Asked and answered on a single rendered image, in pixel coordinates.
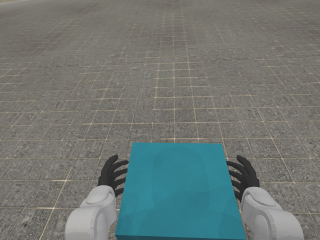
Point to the carton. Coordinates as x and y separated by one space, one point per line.
178 191

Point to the right robot forearm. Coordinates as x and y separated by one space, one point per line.
266 218

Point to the robot right hand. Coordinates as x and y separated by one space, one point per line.
247 177

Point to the left robot forearm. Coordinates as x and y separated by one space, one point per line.
93 218

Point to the robot left hand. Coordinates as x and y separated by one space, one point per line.
108 175

